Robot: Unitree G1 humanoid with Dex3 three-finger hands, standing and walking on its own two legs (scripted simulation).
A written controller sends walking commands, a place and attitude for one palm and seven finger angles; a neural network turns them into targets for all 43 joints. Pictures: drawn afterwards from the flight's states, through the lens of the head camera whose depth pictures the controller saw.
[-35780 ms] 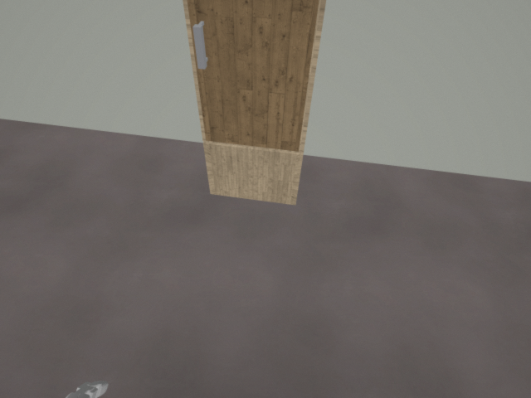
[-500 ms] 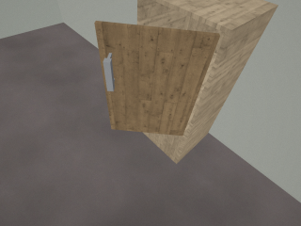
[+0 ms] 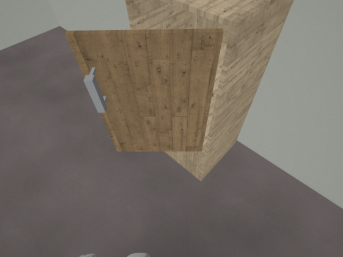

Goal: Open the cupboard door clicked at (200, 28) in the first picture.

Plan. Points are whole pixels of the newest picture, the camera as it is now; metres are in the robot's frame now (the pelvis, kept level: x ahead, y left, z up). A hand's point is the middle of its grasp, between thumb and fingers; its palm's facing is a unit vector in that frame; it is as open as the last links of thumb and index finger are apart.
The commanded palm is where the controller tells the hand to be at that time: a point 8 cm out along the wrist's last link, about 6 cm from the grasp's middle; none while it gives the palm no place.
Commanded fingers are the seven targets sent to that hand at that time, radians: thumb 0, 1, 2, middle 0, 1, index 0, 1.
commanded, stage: come to a stop and stand still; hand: left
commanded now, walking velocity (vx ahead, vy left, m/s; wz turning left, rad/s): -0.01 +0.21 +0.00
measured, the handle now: (97, 90) +0.57 +0.25 +0.03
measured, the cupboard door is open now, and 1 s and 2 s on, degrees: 43 43 43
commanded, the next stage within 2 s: look again from close up in 0.72 s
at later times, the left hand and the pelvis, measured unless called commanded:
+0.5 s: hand out of the picture -0.02 +0.26 -0.17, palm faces +0.03 -0.96 -0.27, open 7.3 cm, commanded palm none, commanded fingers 0.00 0.90 0.90 -0.20 -0.30 -0.20 -0.30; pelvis -0.03 +0.06 -0.01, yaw -1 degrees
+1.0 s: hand out of the picture +0.00 +0.21 -0.17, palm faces -0.03 -0.98 -0.20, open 7.3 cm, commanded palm none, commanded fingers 0.00 0.90 0.90 -0.20 -0.30 -0.20 -0.30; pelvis -0.02 +0.04 +0.00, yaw -1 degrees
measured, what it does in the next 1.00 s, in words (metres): steps on the spot: left foot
